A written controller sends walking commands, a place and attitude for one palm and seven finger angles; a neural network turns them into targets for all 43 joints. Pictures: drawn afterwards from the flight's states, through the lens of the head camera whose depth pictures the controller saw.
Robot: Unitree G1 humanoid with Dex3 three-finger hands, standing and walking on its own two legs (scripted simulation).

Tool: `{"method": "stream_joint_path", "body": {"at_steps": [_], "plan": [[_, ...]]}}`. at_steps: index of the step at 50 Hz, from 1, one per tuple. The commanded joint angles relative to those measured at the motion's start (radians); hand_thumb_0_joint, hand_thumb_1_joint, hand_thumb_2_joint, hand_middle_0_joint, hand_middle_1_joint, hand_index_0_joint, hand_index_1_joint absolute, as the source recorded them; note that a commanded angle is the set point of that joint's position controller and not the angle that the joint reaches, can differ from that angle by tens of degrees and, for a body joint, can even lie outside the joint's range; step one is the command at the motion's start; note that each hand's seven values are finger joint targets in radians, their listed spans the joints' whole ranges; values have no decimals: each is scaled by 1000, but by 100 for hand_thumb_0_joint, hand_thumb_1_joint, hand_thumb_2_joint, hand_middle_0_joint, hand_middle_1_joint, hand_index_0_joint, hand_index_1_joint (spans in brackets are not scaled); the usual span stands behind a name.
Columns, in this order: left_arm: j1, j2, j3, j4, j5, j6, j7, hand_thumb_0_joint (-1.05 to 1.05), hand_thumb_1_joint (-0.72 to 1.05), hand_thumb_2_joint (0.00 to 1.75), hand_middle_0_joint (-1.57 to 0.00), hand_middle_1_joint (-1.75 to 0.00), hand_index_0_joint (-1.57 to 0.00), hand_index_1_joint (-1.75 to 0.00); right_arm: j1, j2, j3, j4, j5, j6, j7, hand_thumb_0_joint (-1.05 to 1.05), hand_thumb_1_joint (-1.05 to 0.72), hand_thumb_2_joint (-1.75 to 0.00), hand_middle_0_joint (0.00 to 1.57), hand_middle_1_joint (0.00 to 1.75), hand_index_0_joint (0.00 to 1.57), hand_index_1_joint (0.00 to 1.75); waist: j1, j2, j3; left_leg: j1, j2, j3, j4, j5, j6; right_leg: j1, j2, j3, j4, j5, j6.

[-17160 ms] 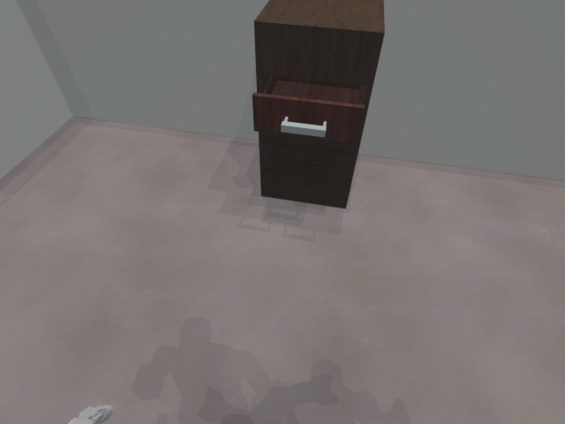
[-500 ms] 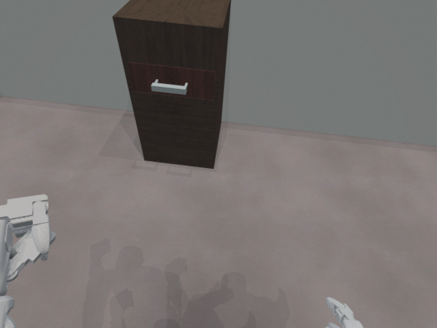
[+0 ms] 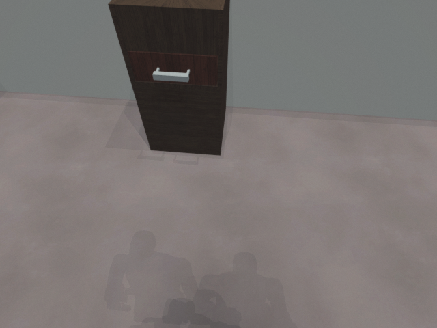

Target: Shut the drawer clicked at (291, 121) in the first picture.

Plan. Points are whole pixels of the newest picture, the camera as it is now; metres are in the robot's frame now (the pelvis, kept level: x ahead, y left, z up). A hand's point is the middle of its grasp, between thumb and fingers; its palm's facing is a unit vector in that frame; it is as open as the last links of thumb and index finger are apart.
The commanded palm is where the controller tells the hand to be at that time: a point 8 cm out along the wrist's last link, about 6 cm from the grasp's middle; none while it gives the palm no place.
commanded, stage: let the arm hang, fingers relaxed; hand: left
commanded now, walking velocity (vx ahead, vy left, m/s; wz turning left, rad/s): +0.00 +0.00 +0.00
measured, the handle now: (172, 73) +1.11 +0.26 -0.20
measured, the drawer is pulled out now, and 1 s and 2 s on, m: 0.00 0.00 0.00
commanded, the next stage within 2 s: look to check the result in 0.62 s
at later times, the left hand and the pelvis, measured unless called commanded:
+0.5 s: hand out of the picture +0.06 +0.19 -0.17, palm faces -0.01 -0.97 -0.23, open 7.3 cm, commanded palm none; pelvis +0.02 +0.01 +0.01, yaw -1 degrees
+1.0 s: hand out of the picture +0.10 +0.21 -0.16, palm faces -0.03 -0.95 -0.30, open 7.4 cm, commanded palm none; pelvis +0.04 +0.00 +0.01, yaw -2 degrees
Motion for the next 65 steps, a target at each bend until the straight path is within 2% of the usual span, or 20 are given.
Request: {"method": "stream_joint_path", "body": {"at_steps": [1,3,6,10,13,21,22,25,29,32,36,41,46,47,52,65], "plan": [[-7,98,12,3,2,-28,-1,0,90,90,-40,-52,-40,-52,0,-124,-34,-33,-1,-33,-15,0,-90,-90,20,30,20,30,4,4,-64,12,80,-84,-164,-77,34,52,-69,66,-109,-67,-34],[-8,104,12,34,2,-31,0,0,90,90,-32,-43,-32,-43,4,-119,-33,-12,0,-35,-17,0,-90,-90,20,30,20,30,2,16,-49,30,80,-78,-168,-44,34,40,-74,68,-110,-45,-36],[-6,108,10,73,1,-32,2,0,90,90,-20,-30,-20,-30,12,-119,-33,16,2,-36,-19,0,-90,-90,20,30,20,30,1,-6,-29,41,79,-71,-171,-35,33,31,-77,73,-121,-42,-35],[-4,107,7,114,2,-36,5,0,90,90,-20,-30,-20,-30,9,-113,-34,46,4,-37,-20,0,-90,-90,20,30,20,30,-3,-18,-28,71,79,-59,-167,-4,31,25,-83,76,-126,-27,-32],[-5,101,7,135,2,-39,7,0,90,90,-20,-30,-20,-30,-2,-111,-35,61,4,-39,-22,0,-90,-90,20,30,20,30,-3,4,-27,83,81,-54,-167,20,30,27,-85,79,-127,-8,-31],[-15,88,7,161,3,-41,9,0,90,90,-20,-30,-20,-30,-25,-111,-34,77,4,-42,-25,0,-90,-90,20,30,20,30,-3,2,-16,93,84,-53,-173,41,26,31,-85,86,-127,15,-27],[-14,93,8,161,4,-41,9,0,90,90,-20,-30,-20,-30,-29,-116,-36,76,5,-42,-25,0,-90,-90,20,30,20,30,-1,20,-12,93,83,-51,-170,45,27,30,-85,88,-128,16,-29],[-21,93,11,163,3,-45,9,0,90,90,-20,-30,-20,-30,-35,-115,-36,79,3,-48,-27,0,-90,-90,20,30,20,30,-1,8,-40,116,86,-47,-164,99,27,52,-90,86,-119,72,-29],[-34,97,13,162,3,-46,9,0,90,90,-20,-30,-20,-30,-43,-123,-37,84,3,-49,-28,0,-90,-90,20,30,20,30,0,5,-39,116,89,-47,-167,109,25,62,-90,85,-120,80,-29],[-42,108,17,161,4,-47,8,0,90,90,-20,-30,-20,-30,-52,-135,-41,83,4,-49,-28,0,-90,-90,20,30,20,30,0,9,-25,116,89,-45,-166,114,25,60,-89,90,-125,88,-32],[-56,120,18,159,1,-49,7,0,90,90,-20,-30,-20,-30,-55,-148,-42,86,3,-51,-29,0,-90,-90,20,30,20,30,-2,-3,-59,136,92,-44,-164,134,24,85,-93,88,-125,118,-33],[-77,142,23,154,1,-50,6,0,90,90,-20,-30,-20,-30,-71,-168,-46,85,2,-51,-28,0,-90,-90,20,30,20,30,-2,-6,-57,141,94,-45,-170,129,24,89,-95,91,-133,114,-36],[-96,169,26,150,0,-55,5,0,90,90,-20,-30,-20,-30,-88,-196,-48,82,3,-54,-28,0,-90,-90,20,30,20,30,-3,-11,-92,167,99,-42,-164,180,23,118,-100,92,-126,184,-39],[-98,172,26,147,1,-55,5,0,90,90,-20,-30,-20,-30,-96,-201,-49,79,4,-53,-27,0,-90,-90,20,30,20,30,-2,-1,-78,165,97,-40,-162,186,23,110,-101,95,-128,194,-40],[-114,193,27,144,1,-57,5,0,90,90,-20,-30,-20,-30,-115,-222,-49,76,4,-53,-26,0,-90,-90,20,30,20,30,-3,1,-88,182,101,-41,-165,211,22,124,-103,98,-130,226,-42],[-159,236,25,136,0,-61,-1,0,90,90,-20,-30,-20,-30,-170,-272,-50,66,2,-51,-19,0,-90,-90,20,30,20,30,-7,-4,-78,191,105,-42,-187,176,15,128,-108,106,-164,204,-37]]}}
